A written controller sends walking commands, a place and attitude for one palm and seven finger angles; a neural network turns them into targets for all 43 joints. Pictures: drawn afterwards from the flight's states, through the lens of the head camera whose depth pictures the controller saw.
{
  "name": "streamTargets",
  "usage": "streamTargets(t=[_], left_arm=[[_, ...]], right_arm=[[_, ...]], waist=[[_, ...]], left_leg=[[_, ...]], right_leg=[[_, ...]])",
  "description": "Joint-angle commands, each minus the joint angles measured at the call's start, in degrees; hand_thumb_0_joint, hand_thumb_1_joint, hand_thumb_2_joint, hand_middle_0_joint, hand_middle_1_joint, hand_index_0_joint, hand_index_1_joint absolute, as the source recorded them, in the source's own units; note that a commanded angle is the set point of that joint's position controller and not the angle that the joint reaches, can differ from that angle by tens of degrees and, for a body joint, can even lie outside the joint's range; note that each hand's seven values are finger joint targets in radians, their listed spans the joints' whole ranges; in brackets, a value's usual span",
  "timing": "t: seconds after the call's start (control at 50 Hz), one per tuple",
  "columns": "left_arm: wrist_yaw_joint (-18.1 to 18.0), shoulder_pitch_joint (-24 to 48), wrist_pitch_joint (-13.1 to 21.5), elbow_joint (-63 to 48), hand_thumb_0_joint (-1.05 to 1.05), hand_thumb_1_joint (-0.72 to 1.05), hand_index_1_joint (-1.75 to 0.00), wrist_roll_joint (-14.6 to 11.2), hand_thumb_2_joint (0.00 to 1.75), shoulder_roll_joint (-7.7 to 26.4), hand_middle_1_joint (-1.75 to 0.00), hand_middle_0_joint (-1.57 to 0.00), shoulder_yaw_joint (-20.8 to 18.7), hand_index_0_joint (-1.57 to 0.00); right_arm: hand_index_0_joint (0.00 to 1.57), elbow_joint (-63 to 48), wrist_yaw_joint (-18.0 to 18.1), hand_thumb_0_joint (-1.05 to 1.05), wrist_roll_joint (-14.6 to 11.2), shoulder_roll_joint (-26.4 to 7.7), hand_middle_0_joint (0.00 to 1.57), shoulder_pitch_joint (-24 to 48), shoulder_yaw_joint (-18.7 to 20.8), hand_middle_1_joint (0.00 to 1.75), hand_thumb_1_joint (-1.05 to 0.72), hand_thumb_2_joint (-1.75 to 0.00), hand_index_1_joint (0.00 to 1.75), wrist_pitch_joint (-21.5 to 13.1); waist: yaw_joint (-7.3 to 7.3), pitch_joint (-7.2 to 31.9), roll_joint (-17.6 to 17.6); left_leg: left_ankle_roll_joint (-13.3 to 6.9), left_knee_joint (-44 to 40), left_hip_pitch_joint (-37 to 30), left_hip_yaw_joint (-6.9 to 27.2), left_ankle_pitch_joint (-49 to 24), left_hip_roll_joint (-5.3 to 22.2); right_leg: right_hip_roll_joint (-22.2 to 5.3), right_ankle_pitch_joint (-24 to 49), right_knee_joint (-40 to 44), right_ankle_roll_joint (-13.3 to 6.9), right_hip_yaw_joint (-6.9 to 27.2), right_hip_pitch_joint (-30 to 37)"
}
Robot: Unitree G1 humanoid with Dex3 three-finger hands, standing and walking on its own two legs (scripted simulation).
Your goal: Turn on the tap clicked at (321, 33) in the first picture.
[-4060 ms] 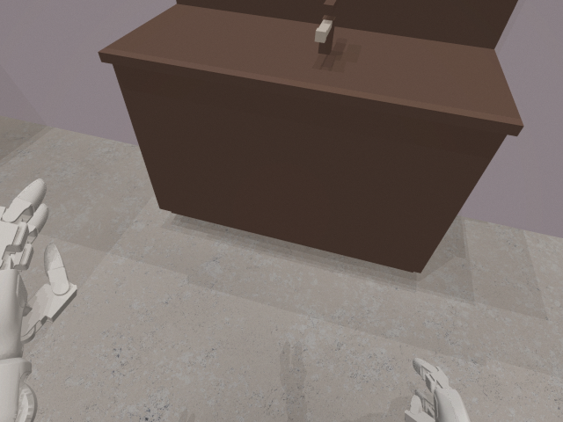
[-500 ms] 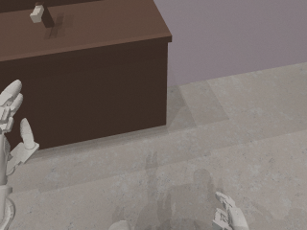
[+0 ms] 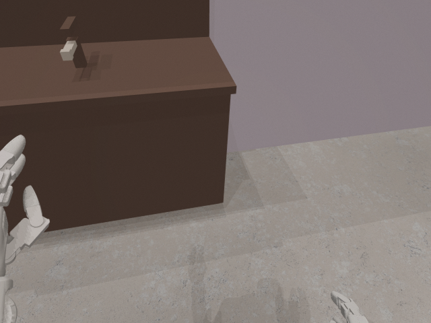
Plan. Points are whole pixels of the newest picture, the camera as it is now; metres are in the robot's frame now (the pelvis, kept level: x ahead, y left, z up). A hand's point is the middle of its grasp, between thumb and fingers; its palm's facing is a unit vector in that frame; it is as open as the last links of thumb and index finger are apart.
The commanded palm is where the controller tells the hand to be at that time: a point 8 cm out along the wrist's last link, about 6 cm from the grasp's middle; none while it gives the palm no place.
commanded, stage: take the last steps up to it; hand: left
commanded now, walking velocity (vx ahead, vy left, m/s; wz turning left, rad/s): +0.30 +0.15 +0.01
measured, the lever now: (66, 54) +0.85 +0.53 +0.13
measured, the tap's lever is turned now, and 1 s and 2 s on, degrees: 0 0 0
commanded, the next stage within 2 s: come to a stop and stand still in 1.60 s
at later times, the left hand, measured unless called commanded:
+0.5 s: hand (60, 169) +0.30 +0.27 +0.18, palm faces +0.37 -0.80 -0.47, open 7.4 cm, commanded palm +0.25 +0.32 +0.18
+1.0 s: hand (76, 126) +0.43 +0.30 +0.17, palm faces +0.38 -0.78 -0.50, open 7.4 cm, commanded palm +0.37 +0.34 +0.18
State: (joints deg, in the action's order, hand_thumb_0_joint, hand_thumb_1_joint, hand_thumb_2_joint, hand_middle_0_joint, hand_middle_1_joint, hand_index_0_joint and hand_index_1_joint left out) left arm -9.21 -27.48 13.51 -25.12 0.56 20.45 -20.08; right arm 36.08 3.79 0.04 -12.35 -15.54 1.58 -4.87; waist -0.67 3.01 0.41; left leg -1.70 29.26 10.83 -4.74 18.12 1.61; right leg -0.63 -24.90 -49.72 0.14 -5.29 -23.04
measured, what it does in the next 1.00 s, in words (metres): walks ahead: right foot, then left foot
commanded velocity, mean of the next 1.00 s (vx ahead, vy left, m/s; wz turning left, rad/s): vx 0.30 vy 0.15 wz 0.00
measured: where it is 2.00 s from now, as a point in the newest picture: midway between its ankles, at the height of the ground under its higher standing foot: (177, 306)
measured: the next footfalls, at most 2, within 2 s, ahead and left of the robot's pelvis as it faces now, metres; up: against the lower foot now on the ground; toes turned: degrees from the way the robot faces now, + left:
right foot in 0.12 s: +0.07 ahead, -0.11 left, +0.00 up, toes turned -9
left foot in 0.50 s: +0.16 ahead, +0.18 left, +0.00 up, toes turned +8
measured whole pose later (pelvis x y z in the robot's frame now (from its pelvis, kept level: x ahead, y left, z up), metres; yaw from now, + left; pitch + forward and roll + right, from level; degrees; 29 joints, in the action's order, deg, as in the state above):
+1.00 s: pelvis +0.21 +0.06 +0.00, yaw -1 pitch +0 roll +2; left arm -7.2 -27.4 14.9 -23.6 -1.1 19.0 -21.9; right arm 39.2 1.9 0.0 -12.7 -10.0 1.1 -2.5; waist 0.3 -3.9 2.4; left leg 1.6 70.9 32.2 -2.0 18.5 3.7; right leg -4.5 -17.3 -32.0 -2.9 -10.7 -15.0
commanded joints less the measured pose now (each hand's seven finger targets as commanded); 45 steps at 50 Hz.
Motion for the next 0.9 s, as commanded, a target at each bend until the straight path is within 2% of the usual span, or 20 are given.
streamTargets(t=[0.0, 0.08, 0.1, 0.12, 0.14, 0.18, 0.22, 0.26, 0.36, 0.44, 0.46, 0.48, 0.52, 0.62, 0.74, 0.78, 0.8, 0.82, 0.84, 0.88], left_arm=[[-0.3, 7.6, 3.1, -11.3, 0.00, 0.90, -0.30, -0.4, 0.90, 7.8, -0.30, -0.20, -3.1, -0.20], [0.0, 9.7, 2.4, -8.8, 0.00, 0.90, -0.30, -0.2, 0.90, 8.2, -0.30, -0.20, -3.1, -0.20], [-0.1, 10.2, 2.3, -7.7, 0.00, 0.90, -0.30, 0.1, 0.90, 9.3, -0.30, -0.20, -3.9, -0.20], [-0.1, 8.6, 2.1, -5.8, 0.00, 0.90, -0.30, 0.0, 0.90, 11.6, -0.30, -0.20, -5.6, -0.20], [0.0, 11.1, 2.5, -7.3, 0.00, 0.90, -0.30, -1.2, 0.90, 11.4, -0.30, -0.20, -5.9, -0.20], [0.7, 9.1, 3.7, -8.6, 0.00, 0.90, -0.30, -1.5, 0.90, 11.7, -0.30, -0.20, -7.0, -0.20], [0.9, 5.9, 5.0, -11.9, 0.00, 0.90, -0.30, -1.3, 0.90, 12.7, -0.30, -0.20, -8.9, -0.20], [0.6, 4.6, 5.8, -13.4, 0.00, 0.90, -0.30, -1.4, 0.90, 11.7, -0.30, -0.20, -8.5, -0.20], [-1.2, 1.6, 5.2, -18.0, 0.00, 0.90, -0.30, -1.6, 0.90, 11.5, -0.30, -0.20, -9.3, -0.20], [-1.8, 1.8, 4.6, -19.7, 0.00, 0.90, -0.30, -1.6, 0.90, 10.5, -0.30, -0.20, -8.8, -0.20], [-1.8, 3.0, 5.1, -20.7, 0.00, 0.90, -0.30, -1.7, 0.90, 10.7, -0.30, -0.20, -9.0, -0.20], [-1.7, 2.2, 5.4, -20.9, 0.00, 0.90, -0.30, -1.7, 0.90, 10.2, -0.30, -0.20, -9.0, -0.20], [-1.3, 0.7, 5.6, -14.7, 0.00, 0.90, -0.30, -1.2, 0.90, 12.3, -0.30, -0.20, -9.9, -0.20], [-0.3, 1.8, 5.2, -20.3, 0.00, 0.90, -0.30, -1.7, 0.90, 9.8, -0.30, -0.20, -7.9, -0.20], [-0.4, 0.4, 3.3, -15.9, 0.00, 0.90, -0.30, -2.0, 0.90, 10.9, -0.30, -0.20, -8.8, -0.20], [-0.2, 1.8, 2.6, -12.1, 0.00, 0.90, -0.30, -1.6, 0.90, 11.7, -0.30, -0.20, -9.5, -0.20], [-0.3, 2.7, 2.5, -10.9, 0.00, 0.90, -0.30, -1.2, 0.90, 13.2, -0.30, -0.20, -10.4, -0.20], [0.0, 1.4, 2.2, -6.8, 0.00, 0.90, -0.30, -2.1, 0.90, 12.5, -0.30, -0.20, -10.8, -0.20], [0.3, 5.1, 2.8, -8.5, 0.00, 0.90, -0.30, -2.7, 0.90, 11.9, -0.30, -0.20, -10.5, -0.20], [0.8, 2.7, 4.3, -7.5, 0.00, 0.90, -0.30, -2.4, 0.90, 12.3, -0.30, -0.20, -11.1, -0.20]], right_arm=[[0.20, -7.2, -0.2, 0.00, -0.5, -6.5, 0.20, 6.4, 1.6, 0.30, -0.90, -0.90, 0.30, -3.4], [0.20, -6.6, -0.2, 0.00, -0.1, -6.5, 0.20, 7.6, 1.1, 0.30, -0.90, -0.90, 0.30, -3.0], [0.20, -6.4, -0.4, 0.00, -0.2, -5.6, 0.20, 7.4, 1.2, 0.30, -0.90, -0.90, 0.30, -2.6], [0.20, -7.2, -0.7, 0.00, -0.3, -4.8, 0.20, 8.3, 1.4, 0.30, -0.90, -0.90, 0.30, -2.2], [0.20, -7.6, -0.9, 0.00, -0.2, -6.2, 0.20, 9.7, 1.9, 0.30, -0.90, -0.90, 0.30, -2.1], [0.20, -7.0, -1.4, 0.00, -0.3, -6.1, 0.20, 9.2, 2.3, 0.30, -0.90, -0.90, 0.30, -1.6], [0.20, -6.6, -1.6, 0.00, -0.1, -4.6, 0.20, 10.1, 0.9, 0.30, -0.90, -0.90, 0.30, 0.2], [0.20, -7.1, -1.6, 0.00, 0.0, -4.0, 0.20, 10.4, 0.5, 0.30, -0.90, -0.90, 0.30, 0.4], [0.20, -9.0, -1.0, 0.00, 0.3, -3.2, 0.20, 9.8, 1.3, 0.30, -0.90, -0.90, 0.30, -1.6], [0.20, -9.5, -0.1, 0.00, 0.0, -4.5, 0.20, 6.9, 2.7, 0.30, -0.90, -0.90, 0.30, -2.4], [0.20, -9.4, 0.1, 0.00, -0.3, -5.8, 0.20, 5.8, 3.5, 0.30, -0.90, -0.90, 0.30, -2.5], [0.20, -9.7, 0.0, 0.00, -0.4, -7.3, 0.20, 6.5, 4.1, 0.30, -0.90, -0.90, 0.30, -2.3], [0.20, -8.7, -0.3, 0.00, -0.3, -6.0, 0.20, 6.6, 3.5, 0.30, -0.90, -0.90, 0.30, -2.9], [0.20, -7.6, -1.2, 0.00, -1.2, -5.7, 0.20, 7.6, 3.1, 0.30, -0.90, -0.90, 0.30, -3.8], [0.20, -7.5, -0.5, 0.00, -0.5, -5.0, 0.20, 7.7, 1.5, 0.30, -0.90, -0.90, 0.30, -4.1], [0.20, -7.0, -0.3, 0.00, -0.7, -4.7, 0.20, 8.1, 1.6, 0.30, -0.90, -0.90, 0.30, -3.1], [0.20, -7.4, -0.4, 0.00, -0.6, -3.5, 0.20, 8.0, 1.7, 0.30, -0.90, -0.90, 0.30, -2.4], [0.20, -8.5, -0.8, 0.00, -0.2, -4.1, 0.20, 9.0, 1.5, 0.30, -0.90, -0.90, 0.30, -2.3], [0.20, -7.5, -1.5, 0.00, -0.5, -5.1, 0.20, 8.9, 2.5, 0.30, -0.90, -0.90, 0.30, -2.1], [0.20, -6.1, -1.6, 0.00, -0.1, -4.4, 0.20, 8.9, 1.9, 0.30, -0.90, -0.90, 0.30, -1.5]], waist=[[0.34, -5.7, 11.7], [1.10, -1.8, 5.5], [1.20, 0.5, -4.3], [1.36, 1.6, -18.8], [1.38, -0.7, -16.9], [0.84, -4.7, -9.9], [0.70, -2.9, -4.6], [0.26, -1.5, -7.8], [2.38, 3.3, -8.9], [0.38, 6.1, -4.3], [-0.93, 8.1, 3.8], [-0.66, 8.5, 16.5], [-0.45, 4.8, 15.2], [0.56, 0.8, 13.7], [0.93, 2.4, 9.9], [1.77, 4.9, 0.0], [1.40, 6.5, -15.1], [1.47, 4.9, -19.5], [0.89, 2.8, -16.5], [0.69, -0.6, -7.6]], left_leg=[[-7.5, -13.1, 4.5, 10.0, 1.7, 11.8], [-4.5, -0.1, 9.6, 5.6, -4.1, 9.4], [-3.0, 12.2, 16.5, 2.1, -2.5, 6.1], [-0.2, 28.7, 27.6, -1.1, 7.8, -0.6], [1.4, 38.3, 30.9, 4.7, 10.2, 0.1], [2.6, 41.1, 29.3, 8.5, 4.7, 3.9], [2.8, 37.2, 27.2, 7.1, 2.3, 5.5], [2.8, 28.7, 23.0, 4.5, -0.2, 5.8], [1.9, 8.7, 12.2, -4.6, -1.4, 1.7], [1.7, -5.2, -1.5, -7.0, -8.8, -0.3], [-0.1, -6.3, -9.0, -2.4, -11.7, 2.9], [-5.5, -5.8, -17.5, 12.3, -23.2, 14.1], [-12.7, -9.8, -14.7, 24.0, -25.6, 21.7], [-9.1, -9.8, -4.7, 6.8, -18.6, 14.2], [-5.6, -4.1, 0.1, 2.2, -20.0, 12.6], [-3.4, 11.1, 7.6, -0.7, -13.6, 9.7], [-0.7, 27.2, 18.9, -5.0, -2.0, 2.8], [1.1, 40.1, 29.9, 0.7, 12.2, -1.2], [1.8, 45.9, 30.2, 7.4, 8.6, 0.8], [3.1, 48.1, 32.0, 8.1, 3.3, 4.1]], right_leg=[[-1.0, -1.2, 6.7, 1.1, -3.1, 0.0], [-1.6, 7.7, 24.7, -0.1, -3.1, 17.1], [-8.6, 6.7, 27.8, -3.5, 7.2, 24.3], [-21.5, 10.3, 32.7, -9.6, 30.1, 29.2], [-26.8, 6.5, 36.6, -11.5, 36.5, 25.2], [-25.2, 2.1, 37.8, -12.4, 31.8, 16.6], [-22.0, 11.4, 35.5, -10.6, 19.0, 14.9], [-19.2, 18.5, 34.2, -8.7, 10.9, 14.2], [-16.6, 24.2, 29.8, -8.0, 8.3, 18.2], [-11.7, 25.7, 17.1, -3.8, 3.8, 17.1], [-9.2, 24.7, 6.4, -1.7, 1.1, 11.3], [-3.6, 3.5, -5.8, 1.1, -2.9, -3.2], [-2.8, -11.9, -20.8, 0.5, 1.6, -13.7], [-5.5, -0.6, -8.0, 1.3, -1.3, -10.0], [-1.0, 7.6, 15.8, 1.1, -7.0, 8.3], [-5.3, 13.2, 24.3, -1.2, -0.9, 20.3], [-17.1, 17.8, 27.9, -6.4, 19.0, 27.5], [-26.7, 22.4, 32.1, -11.4, 36.1, 29.4], [-26.7, 17.1, 34.4, -9.7, 36.2, 25.6], [-24.5, 18.6, 32.6, -10.5, 26.1, 20.9]])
